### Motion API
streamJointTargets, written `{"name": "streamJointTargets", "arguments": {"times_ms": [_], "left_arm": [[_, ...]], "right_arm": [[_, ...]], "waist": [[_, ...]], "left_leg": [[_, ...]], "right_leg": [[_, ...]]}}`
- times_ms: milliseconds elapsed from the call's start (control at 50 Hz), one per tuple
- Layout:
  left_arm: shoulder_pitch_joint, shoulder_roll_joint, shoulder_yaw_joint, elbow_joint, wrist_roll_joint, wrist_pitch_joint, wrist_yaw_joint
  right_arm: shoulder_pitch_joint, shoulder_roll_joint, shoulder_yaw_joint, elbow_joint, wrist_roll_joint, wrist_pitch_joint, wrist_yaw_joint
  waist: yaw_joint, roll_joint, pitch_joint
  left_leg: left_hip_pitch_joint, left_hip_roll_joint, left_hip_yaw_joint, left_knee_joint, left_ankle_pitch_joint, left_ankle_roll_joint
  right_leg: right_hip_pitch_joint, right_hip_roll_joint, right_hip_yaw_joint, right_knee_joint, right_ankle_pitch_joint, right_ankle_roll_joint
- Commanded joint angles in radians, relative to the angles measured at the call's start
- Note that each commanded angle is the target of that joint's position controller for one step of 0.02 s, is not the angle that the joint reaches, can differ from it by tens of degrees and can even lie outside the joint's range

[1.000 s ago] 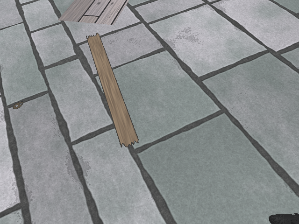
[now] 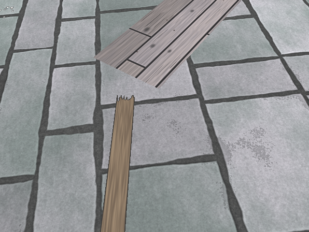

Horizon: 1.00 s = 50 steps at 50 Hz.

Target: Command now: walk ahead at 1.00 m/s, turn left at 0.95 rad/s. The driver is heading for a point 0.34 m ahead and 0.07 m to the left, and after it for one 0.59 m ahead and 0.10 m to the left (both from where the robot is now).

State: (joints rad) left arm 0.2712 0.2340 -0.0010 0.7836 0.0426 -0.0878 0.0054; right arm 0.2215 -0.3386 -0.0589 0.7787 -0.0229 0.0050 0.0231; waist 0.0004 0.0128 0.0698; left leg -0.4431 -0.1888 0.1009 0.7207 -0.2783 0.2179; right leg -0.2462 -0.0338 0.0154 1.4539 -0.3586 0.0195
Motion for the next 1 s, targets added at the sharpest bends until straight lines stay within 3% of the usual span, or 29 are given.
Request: {"name": "streamJointTargets", "arguments": {"times_ms": [20, 80, 160, 240, 280, 300, 320, 340, 360, 380, 400, 440, 480, 500, 540, 560, 620, 680, 700, 720, 740, 760, 780, 800, 820, 840, 880, 940, 1000], "left_arm": [[-0.051, 0.182, 0.025, -0.150, 0.026, -0.024, 0.003], [-0.092, 0.145, 0.012, -0.174, 0.038, 0.031, -0.006], [-0.302, 0.085, -0.015, -0.262, -0.001, 0.027, -0.030], [-0.317, 0.135, -0.001, -0.276, -0.017, 0.019, -0.021], [-0.138, 0.218, 0.035, -0.226, -0.020, 0.013, 0.000], [0.065, 0.257, 0.057, -0.180, -0.022, 0.009, 0.015], [0.284, 0.326, 0.087, -0.142, 0.002, 0.005, 0.039], [0.244, 0.392, 0.097, -0.146, 0.044, 0.005, 0.035], [0.119, 0.337, 0.102, -0.158, 0.023, 0.014, 0.026], [0.027, 0.236, 0.081, -0.172, 0.013, 0.019, 0.022], [0.009, 0.187, 0.070, -0.155, 0.011, 0.023, 0.017], [0.058, 0.146, 0.055, -0.093, 0.010, 0.011, 0.016], [0.097, 0.111, 0.044, -0.041, -0.012, -0.018, -0.005], [0.095, 0.121, 0.046, -0.031, -0.021, -0.030, -0.015], [0.034, 0.153, 0.051, -0.026, -0.029, -0.040, -0.022], [-0.108, 0.209, 0.076, -0.084, -0.068, -0.038, 0.005], [-0.013, 0.277, 0.094, -0.059, -0.073, -0.044, 0.033], [0.011, 0.308, 0.105, -0.050, -0.081, -0.026, 0.039], [0.008, 0.294, 0.099, -0.053, -0.084, -0.017, 0.039], [0.043, 0.247, 0.083, -0.069, -0.062, -0.012, 0.038], [0.232, 0.137, 0.043, -0.069, -0.021, -0.010, 0.017], [0.279, 0.207, 0.045, -0.027, -0.039, -0.010, 0.000], [0.207, 0.245, 0.054, -0.050, -0.076, 0.001, -0.006], [0.089, 0.249, 0.057, -0.075, -0.072, 0.013, 0.010], [0.033, 0.236, 0.059, -0.076, -0.060, 0.031, 0.029], [0.044, 0.235, 0.061, -0.072, -0.053, 0.050, 0.040], [0.082, 0.193, 0.057, -0.072, -0.047, 0.067, 0.046], [0.050, 0.124, 0.038, -0.075, -0.036, 0.065, 0.048], [-0.017, 0.126, 0.039, -0.077, -0.043, 0.079, 0.044]], "right_arm": [[0.122, -0.173, -0.053, -0.028, 0.004, -0.031, -0.029], [0.110, -0.137, -0.036, -0.025, 0.018, -0.073, -0.024], [0.137, -0.150, -0.051, -0.023, 0.023, -0.085, -0.013], [0.176, -0.174, -0.065, -0.013, 0.028, -0.080, -0.013], [0.150, -0.222, -0.075, -0.019, 0.015, -0.078, -0.016], [0.093, -0.239, -0.078, -0.028, 0.010, -0.083, -0.011], [0.064, -0.135, -0.049, -0.054, 0.008, -0.097, -0.010], [0.164, 0.023, -0.006, -0.110, 0.049, -0.094, -0.012], [0.145, -0.050, 0.001, -0.113, 0.029, -0.080, -0.019], [0.077, -0.098, -0.009, -0.099, 0.008, -0.064, -0.015], [0.038, -0.102, -0.010, -0.098, -0.003, -0.053, -0.001], [-0.012, -0.058, -0.002, -0.124, -0.018, -0.030, 0.028], [-0.038, -0.012, 0.013, -0.153, -0.021, -0.012, 0.032], [-0.059, -0.008, 0.018, -0.171, -0.023, -0.011, 0.030], [-0.109, -0.003, 0.029, -0.210, -0.022, -0.019, 0.037], [-0.089, 0.002, 0.027, -0.198, 0.083, -0.042, 0.025], [-0.190, -0.014, 0.030, -0.219, 0.035, -0.074, 0.049], [-0.046, -0.087, -0.007, -0.176, 0.013, -0.072, 0.047], [0.046, -0.110, -0.024, -0.150, 0.012, -0.068, 0.036], [0.103, -0.170, -0.039, -0.135, 0.006, -0.059, 0.016], [0.041, -0.219, -0.025, -0.167, -0.026, -0.053, -0.005], [0.050, -0.148, -0.005, -0.192, -0.015, -0.053, 0.001], [0.019, -0.134, -0.012, -0.177, -0.001, -0.046, 0.009], [-0.057, -0.095, -0.006, -0.176, 0.032, -0.046, 0.011], [-0.109, -0.056, 0.008, -0.173, 0.040, -0.049, 0.007], [-0.127, -0.051, 0.011, -0.164, 0.027, -0.051, 0.006], [-0.147, -0.060, 0.002, -0.143, 0.003, -0.054, 0.004], [-0.144, -0.051, -0.002, -0.111, 0.002, -0.051, -0.011], [-0.130, -0.043, -0.002, -0.082, 0.005, -0.034, -0.019]], "waist": [[0.006, -0.120, -0.038], [0.047, -0.116, 0.018], [-0.031, -0.029, 0.027], [-0.062, 0.026, -0.038], [0.030, 0.024, -0.164], [0.158, 0.015, -0.253], [0.239, -0.075, -0.370], [0.113, -0.376, -0.452], [0.075, -0.344, -0.379], [0.068, -0.198, -0.240], [0.060, -0.092, -0.158], [0.038, -0.088, -0.063], [0.006, -0.090, -0.025], [-0.004, -0.092, -0.024], [-0.037, -0.129, -0.014], [-0.053, -0.155, -0.005], [-0.018, -0.086, -0.066], [-0.099, -0.098, -0.151], [-0.153, -0.084, -0.191], [-0.160, 0.041, -0.243], [-0.015, 0.275, -0.412], [-0.060, 0.132, -0.624], [-0.058, 0.080, -0.552], [-0.043, -0.015, -0.382], [-0.020, -0.044, -0.270], [0.016, -0.033, -0.219], [0.056, 0.031, -0.200], [0.049, 0.053, -0.246], [0.024, 0.073, -0.251]], "left_leg": [[0.393, 0.343, -0.709, -0.496, 0.021, 0.174], [0.125, 0.239, -0.540, -0.535, 0.141, 0.152], [0.048, 0.148, -0.449, -0.542, 0.329, 0.067], [0.237, 0.191, -0.499, -0.441, 0.551, 0.000], [0.313, 0.186, -0.505, -0.195, 0.780, -0.048], [0.236, 0.157, -0.479, 0.040, 0.767, -0.071], [0.079, 0.103, -0.410, 0.371, 0.481, -0.081], [-0.208, 0.005, -0.300, 0.638, -0.260, -0.105], [-0.322, 0.092, -0.250, 0.711, -0.155, -0.091], [-0.338, 0.157, -0.219, 0.682, -0.052, -0.096], [-0.317, 0.194, -0.199, 0.641, -0.009, -0.106], [-0.288, 0.237, -0.195, 0.596, -0.005, -0.126], [-0.290, 0.236, -0.186, 0.552, -0.036, -0.145], [-0.290, 0.220, -0.173, 0.499, -0.018, -0.154], [-0.227, 0.201, -0.145, 0.278, 0.082, -0.168], [-0.188, 0.209, -0.133, 0.153, 0.147, -0.184], [0.051, 0.160, -0.081, -0.095, 0.359, -0.182], [0.236, 0.101, -0.070, -0.165, 0.346, -0.118], [0.373, 0.108, -0.087, -0.235, 0.440, -0.087], [0.566, 0.225, -0.219, -0.227, 0.779, -0.042], [0.835, 0.529, -0.586, -0.085, 1.397, 0.153], [0.864, 0.605, -0.686, -0.088, 1.467, 0.251], [0.768, 0.561, -0.638, -0.180, 1.096, 0.242], [0.588, 0.478, -0.561, -0.247, 0.841, 0.166], [0.424, 0.440, -0.509, -0.292, 0.732, 0.120], [0.274, 0.414, -0.469, -0.331, 0.716, 0.099], [0.115, 0.382, -0.387, -0.366, 0.750, 0.084], [0.102, 0.341, -0.292, -0.358, 0.794, 0.059], [0.097, 0.336, -0.292, -0.374, 0.541, 0.036]], "right_leg": [[-0.507, -0.063, 0.084, -0.059, -0.005, 0.014], [-0.372, -0.106, 0.043, -0.296, -0.023, 0.061], [-0.221, -0.056, -0.019, -0.694, 0.374, 0.053], [-0.101, 0.006, 0.000, -0.895, 0.432, 0.018], [0.104, 0.058, 0.009, -0.908, 0.264, 0.000], [0.322, 0.035, 0.004, -0.907, 0.201, -0.011], [0.557, -0.143, 0.174, -0.906, -0.106, -0.039], [0.701, -0.434, 0.715, -1.118, -0.411, -0.107], [0.589, -0.424, 0.885, -1.220, -0.558, -0.138], [0.451, -0.373, 0.690, -1.208, -0.504, -0.133], [0.340, -0.329, 0.521, -1.196, -0.308, -0.125], [0.206, -0.265, 0.298, -1.210, 0.016, -0.111], [0.164, -0.254, 0.160, -1.188, 0.534, -0.116], [0.158, -0.246, 0.094, -1.186, 0.746, -0.122], [0.098, -0.203, -0.032, -1.224, 0.865, -0.115], [0.087, -0.149, -0.081, -1.231, 0.783, -0.116], [0.081, -0.167, -0.115, -1.229, 0.846, -0.111], [0.164, -0.165, -0.136, -0.997, 1.041, -0.088], [0.126, -0.139, -0.152, -0.829, 1.005, -0.063], [-0.035, -0.062, -0.159, -0.523, 0.548, -0.018], [-0.308, 0.061, -0.085, -0.094, -0.365, 0.039], [-0.296, 0.041, 0.147, 0.004, -0.391, 0.044], [-0.361, 0.009, 0.124, -0.011, -0.312, 0.044], [-0.399, -0.035, 0.080, -0.118, -0.222, 0.050], [-0.375, -0.057, 0.072, -0.189, -0.171, 0.060], [-0.286, -0.064, 0.071, -0.232, -0.141, 0.065], [-0.164, -0.059, 0.052, -0.334, -0.113, 0.071], [-0.090, -0.048, 0.031, -0.544, -0.007, 0.071], [-0.026, -0.035, 0.033, -0.672, 0.110, 0.067]]}}
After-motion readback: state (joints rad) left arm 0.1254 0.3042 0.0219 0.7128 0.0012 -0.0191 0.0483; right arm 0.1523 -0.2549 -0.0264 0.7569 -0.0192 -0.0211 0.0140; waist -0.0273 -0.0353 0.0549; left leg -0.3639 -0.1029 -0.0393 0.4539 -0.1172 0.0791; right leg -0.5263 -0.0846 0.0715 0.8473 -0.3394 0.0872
